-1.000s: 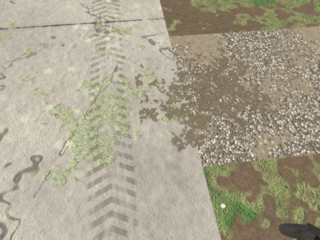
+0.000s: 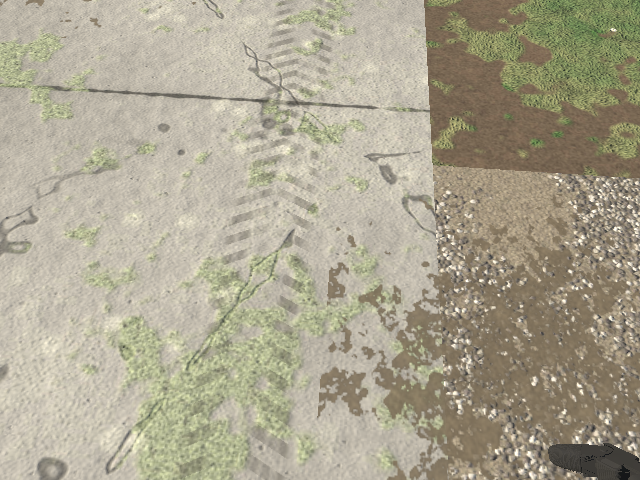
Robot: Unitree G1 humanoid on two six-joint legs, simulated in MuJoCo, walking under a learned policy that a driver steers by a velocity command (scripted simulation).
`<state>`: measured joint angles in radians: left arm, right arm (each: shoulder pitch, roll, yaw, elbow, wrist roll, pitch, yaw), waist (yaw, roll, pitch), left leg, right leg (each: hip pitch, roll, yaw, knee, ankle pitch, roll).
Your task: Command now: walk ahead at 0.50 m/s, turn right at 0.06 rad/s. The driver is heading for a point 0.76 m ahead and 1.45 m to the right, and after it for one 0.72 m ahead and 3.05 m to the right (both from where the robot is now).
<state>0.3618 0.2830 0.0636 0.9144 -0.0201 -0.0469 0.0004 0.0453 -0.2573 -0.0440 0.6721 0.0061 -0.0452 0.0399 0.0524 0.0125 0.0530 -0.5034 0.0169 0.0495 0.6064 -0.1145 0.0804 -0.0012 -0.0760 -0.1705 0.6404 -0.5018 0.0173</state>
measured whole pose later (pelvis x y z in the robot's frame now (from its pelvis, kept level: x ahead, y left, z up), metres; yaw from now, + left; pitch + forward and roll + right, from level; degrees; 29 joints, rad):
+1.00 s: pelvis +0.56 -0.12 +0.01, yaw -32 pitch +2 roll +0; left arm 0.39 0.29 0.09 0.78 -0.02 -0.03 0.02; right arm 0.00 -0.27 -0.05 0.71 0.00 -0.13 0.02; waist 0.08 0.02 0.01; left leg -0.46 -0.02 -0.06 0.45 -0.03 0.00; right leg -0.06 0.10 0.23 0.51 -0.46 -0.06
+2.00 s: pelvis +0.94 -0.53 +0.00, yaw -68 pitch +2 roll +0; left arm 0.40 0.31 0.08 0.72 -0.02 -0.02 0.02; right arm 0.02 -0.28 -0.04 0.69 0.00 -0.12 0.03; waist 0.07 0.01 0.00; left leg -0.47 -0.02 -0.05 0.49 -0.06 -0.01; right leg -0.09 0.09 0.24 0.57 -0.48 -0.05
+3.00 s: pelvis +1.00 -1.08 +0.01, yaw -102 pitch +2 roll +0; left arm 0.40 0.31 0.08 0.74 -0.02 -0.03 0.02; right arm 0.04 -0.29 -0.04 0.69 -0.01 -0.11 0.03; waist 0.07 0.03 0.00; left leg -0.46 -0.01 -0.03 0.49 -0.06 0.01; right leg -0.05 0.10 0.21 0.52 -0.47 -0.06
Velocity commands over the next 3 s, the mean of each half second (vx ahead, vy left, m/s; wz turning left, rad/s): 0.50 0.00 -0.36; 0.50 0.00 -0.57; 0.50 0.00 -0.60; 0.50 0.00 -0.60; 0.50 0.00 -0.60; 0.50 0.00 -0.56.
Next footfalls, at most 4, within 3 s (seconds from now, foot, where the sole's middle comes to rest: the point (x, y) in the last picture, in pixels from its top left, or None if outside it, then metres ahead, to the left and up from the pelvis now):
0.52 right None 0.42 -0.17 -0.75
1.00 left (394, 337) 0.76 -0.10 -0.75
1.52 right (564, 336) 0.79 -0.49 -0.75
1.98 left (592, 230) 1.11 -0.63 -0.75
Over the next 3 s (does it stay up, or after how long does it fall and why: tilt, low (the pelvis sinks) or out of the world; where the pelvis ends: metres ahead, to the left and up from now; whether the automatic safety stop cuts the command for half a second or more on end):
stays up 1.00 -1.08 0.01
